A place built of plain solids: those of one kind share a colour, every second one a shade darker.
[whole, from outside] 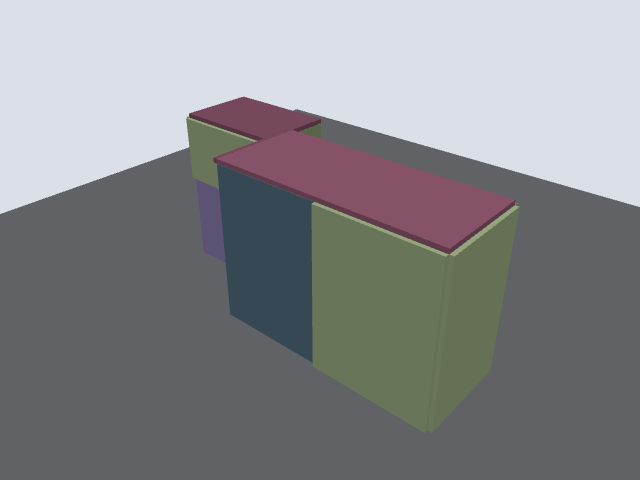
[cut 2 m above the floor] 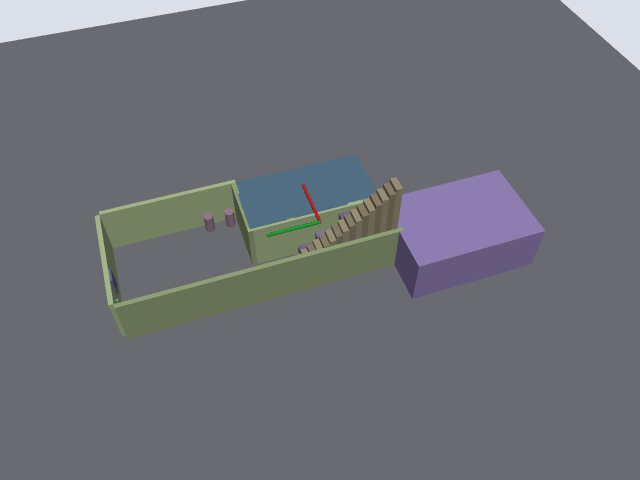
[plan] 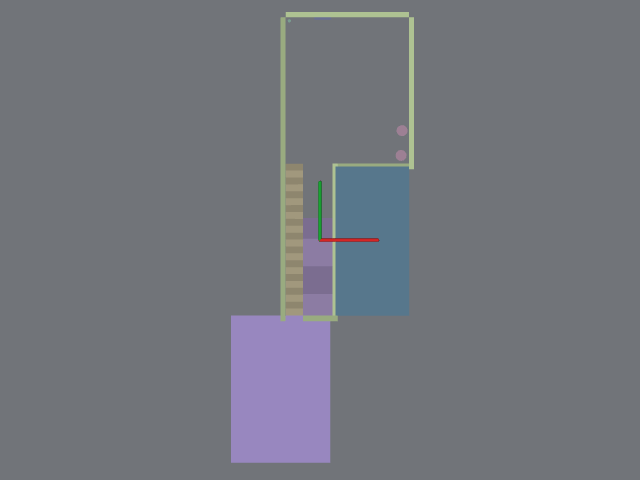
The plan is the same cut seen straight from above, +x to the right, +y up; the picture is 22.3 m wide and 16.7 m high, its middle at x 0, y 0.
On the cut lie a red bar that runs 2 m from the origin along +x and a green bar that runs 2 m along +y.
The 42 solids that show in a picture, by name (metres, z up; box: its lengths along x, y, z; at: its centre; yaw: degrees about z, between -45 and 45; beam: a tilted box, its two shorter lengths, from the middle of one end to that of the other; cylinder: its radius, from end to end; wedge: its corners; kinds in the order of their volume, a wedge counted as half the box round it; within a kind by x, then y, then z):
{
 "fill_1": {"box": [2.57, 5.19, 7.32], "at": [1.82, -0.04, 3.61]},
 "floor_1": {"box": [3.45, 5.13, 4.58], "at": [-1.37, -5.19, 1.99]},
 "wall_1": {"box": [1.9, 0.2, 3.0], "at": [-2.15, -2.73, 5.78]},
 "wall_2": {"box": [0.18, 10.58, 7.33], "at": [-1.29, 2.46, 3.62]},
 "wall_3": {"box": [1.21, 0.2, 7.33], "at": [0.01, -2.73, 3.62]},
 "wall_4": {"box": [0.18, 4.93, 3.0], "at": [0.44, -5.29, 5.78]},
 "wall_5": {"box": [0.18, 5.28, 7.33], "at": [0.53, 0.02, 3.62]},
 "wall_6": {"box": [4.29, 0.18, 7.33], "at": [0.95, 7.84, 3.62]},
 "wall_7": {"box": [2.66, 0.2, 7.33], "at": [1.76, 2.56, 3.62]},
 "wall_8": {"box": [0.18, 5.29, 7.33], "at": [3.18, 5.11, 3.62]},
 "roof_1": {"box": [3.45, 4.93, 0.2], "at": [-1.37, -5.29, 7.38]},
 "roof_2": {"box": [6.19, 0.2, 0.2], "at": [0.0, -2.73, 7.38]},
 "roof_3": {"box": [4.29, 10.38, 0.2], "at": [0.95, 2.56, 7.38]},
 "mass_1": {"box": [1.03, 0.76, 2.53], "at": [-0.08, -2.26, 1.21]},
 "mass_2": {"box": [1.03, 0.96, 1.78], "at": [-0.08, -1.4, 0.84]},
 "mass_3": {"box": [1.03, 0.96, 1.04], "at": [-0.08, -0.44, 0.47]},
 "mass_4": {"box": [1.03, 0.72, 0.48], "at": [-0.08, 0.4, 0.19]},
 "tread_1": {"wedge": [[-1.2, -2.63, -0.05], [-1.2, -2.63, 4.09], [-1.2, -2.38, -0.05], [-1.2, -2.38, 4.09], [-0.6, -2.63, -0.05], [-0.6, -2.63, 4.09], [-0.6, -2.38, -0.05], [-0.6, -2.38, 4.09]]},
 "tread_2": {"wedge": [[-1.2, -2.39, -0.05], [-1.2, -2.39, 3.91], [-1.2, -2.15, -0.05], [-1.2, -2.15, 3.91], [-0.6, -2.39, -0.05], [-0.6, -2.39, 3.91], [-0.6, -2.15, -0.05], [-0.6, -2.15, 3.91]]},
 "tread_3": {"wedge": [[-1.2, -2.15, -0.05], [-1.2, -2.15, 3.72], [-1.2, -1.9, -0.05], [-1.2, -1.9, 3.72], [-0.6, -2.15, -0.05], [-0.6, -2.15, 3.72], [-0.6, -1.91, -0.05], [-0.6, -1.91, 3.72]]},
 "tread_4": {"wedge": [[-1.2, -1.91, -0.05], [-1.2, -1.91, 3.53], [-1.2, -1.67, -0.05], [-1.2, -1.67, 3.53], [-0.6, -1.91, -0.05], [-0.6, -1.91, 3.53], [-0.6, -1.67, -0.05], [-0.6, -1.67, 3.53]]},
 "tread_5": {"wedge": [[-1.2, -1.67, -0.05], [-1.2, -1.67, 3.35], [-1.2, -1.43, -0.05], [-1.2, -1.43, 3.35], [-0.6, -1.67, -0.05], [-0.6, -1.67, 3.35], [-0.6, -1.42, -0.05], [-0.6, -1.42, 3.35]]},
 "tread_6": {"wedge": [[-1.2, -1.43, -0.05], [-1.2, -1.43, 3.16], [-1.2, -1.18, -0.05], [-1.2, -1.18, 3.16], [-0.6, -1.43, -0.05], [-0.6, -1.43, 3.16], [-0.6, -1.18, -0.05], [-0.6, -1.18, 3.16]]},
 "tread_7": {"wedge": [[-1.2, -1.19, -0.05], [-1.2, -1.19, 2.98], [-1.2, -0.95, -0.05], [-1.2, -0.95, 2.98], [-0.6, -1.19, -0.05], [-0.6, -1.19, 2.98], [-0.6, -0.95, -0.05], [-0.6, -0.95, 2.98]]},
 "tread_8": {"wedge": [[-1.2, -0.95, -0.05], [-1.2, -0.95, 2.79], [-1.2, -0.7, -0.05], [-1.2, -0.7, 2.79], [-0.6, -0.95, -0.05], [-0.6, -0.95, 2.79], [-0.6, -0.7, -0.05], [-0.6, -0.7, 2.79]]},
 "tread_9": {"wedge": [[-1.2, -0.71, -0.05], [-1.2, -0.71, 2.6], [-1.2, -0.46, -0.05], [-1.2, -0.46, 2.6], [-0.6, -0.71, -0.05], [-0.6, -0.71, 2.6], [-0.6, -0.47, -0.05], [-0.6, -0.47, 2.6]]},
 "tread_10": {"wedge": [[-1.2, -0.47, -0.05], [-1.2, -0.47, 2.42], [-1.2, -0.23, -0.05], [-1.2, -0.23, 2.42], [-0.6, -0.47, -0.05], [-0.6, -0.47, 2.42], [-0.6, -0.23, -0.05], [-0.6, -0.23, 2.42]]},
 "tread_11": {"wedge": [[-1.2, -0.23, -0.05], [-1.2, -0.23, 2.23], [-1.2, 0.02, -0.05], [-1.2, 0.02, 2.23], [-0.6, -0.23, -0.05], [-0.6, -0.23, 2.23], [-0.6, 0.02, -0.05], [-0.6, 0.02, 2.23]]},
 "tread_12": {"wedge": [[-1.2, 0.01, -0.05], [-1.2, 0.01, 2.05], [-1.2, 0.25, -0.05], [-1.2, 0.25, 2.05], [-0.6, 0.01, -0.05], [-0.6, 0.01, 2.04], [-0.6, 0.25, -0.05], [-0.6, 0.25, 2.05]]},
 "tread_13": {"wedge": [[-1.2, 0.25, -0.05], [-1.2, 0.25, 1.86], [-1.2, 0.49, -0.05], [-1.2, 0.49, 1.86], [-0.6, 0.25, -0.05], [-0.6, 0.25, 1.86], [-0.6, 0.5, -0.05], [-0.6, 0.5, 1.86]]},
 "tread_14": {"wedge": [[-1.2, 0.49, -0.05], [-1.2, 0.49, 1.67], [-1.2, 0.74, -0.05], [-1.2, 0.74, 1.67], [-0.6, 0.49, -0.05], [-0.6, 0.49, 1.67], [-0.6, 0.73, -0.05], [-0.6, 0.73, 1.68]]},
 "tread_15": {"wedge": [[-1.2, 0.73, -0.05], [-1.2, 0.73, 1.49], [-1.2, 0.98, -0.05], [-1.2, 0.98, 1.49], [-0.6, 0.73, -0.05], [-0.6, 0.73, 1.49], [-0.6, 0.98, -0.05], [-0.6, 0.98, 1.49]]},
 "tread_16": {"wedge": [[-1.2, 0.97, -0.05], [-1.2, 0.97, 1.3], [-1.2, 1.21, -0.05], [-1.2, 1.21, 1.3], [-0.6, 0.97, -0.05], [-0.6, 0.97, 1.3], [-0.6, 1.21, -0.05], [-0.6, 1.21, 1.3]]},
 "tread_17": {"wedge": [[-1.2, 1.21, -0.05], [-1.2, 1.21, 1.12], [-1.2, 1.45, -0.05], [-1.2, 1.45, 1.12], [-0.6, 1.21, -0.05], [-0.6, 1.21, 1.12], [-0.6, 1.46, -0.05], [-0.6, 1.46, 1.12]]},
 "tread_18": {"wedge": [[-1.2, 1.45, -0.05], [-1.2, 1.45, 0.93], [-1.2, 1.69, -0.05], [-1.2, 1.69, 0.93], [-0.6, 1.45, -0.05], [-0.6, 1.45, 0.93], [-0.6, 1.69, -0.05], [-0.6, 1.69, 0.93]]},
 "tread_19": {"wedge": [[-1.2, 1.69, -0.05], [-1.2, 1.69, 0.74], [-1.2, 1.93, -0.05], [-1.2, 1.93, 0.74], [-0.6, 1.69, -0.05], [-0.6, 1.69, 0.74], [-0.6, 1.94, -0.05], [-0.6, 1.94, 0.74]]},
 "tread_20": {"wedge": [[-1.2, 1.93, -0.05], [-1.2, 1.93, 0.56], [-1.2, 2.17, -0.05], [-1.2, 2.17, 0.56], [-0.6, 1.93, -0.05], [-0.6, 1.93, 0.56], [-0.6, 2.18, -0.05], [-0.6, 2.18, 0.56]]},
 "tread_21": {"wedge": [[-1.2, 2.17, -0.05], [-1.2, 2.17, 0.37], [-1.2, 2.41, -0.05], [-1.2, 2.41, 0.37], [-0.6, 2.17, -0.05], [-0.6, 2.17, 0.37], [-0.6, 2.42, -0.05], [-0.6, 2.42, 0.37]]},
 "tread_22": {"wedge": [[-1.2, 2.41, -0.05], [-1.2, 2.41, 0.19], [-1.2, 2.66, -0.05], [-1.2, 2.66, 0.19], [-0.6, 2.41, -0.05], [-0.6, 2.41, 0.19], [-0.6, 2.66, -0.05], [-0.6, 2.66, 0.19]]},
 "bin_1": {"cylinder": 0.19, "from": [2.82, 2.94, 0.0], "to": [2.82, 2.94, 0.75]},
 "bin_2": {"cylinder": 0.19, "from": [2.85, 3.8, 0.0], "to": [2.85, 3.8, 0.75]},
 "cabinet_1": {"box": [0.59, 0.09, 0.9], "at": [0.09, 7.71, 1.59]}
}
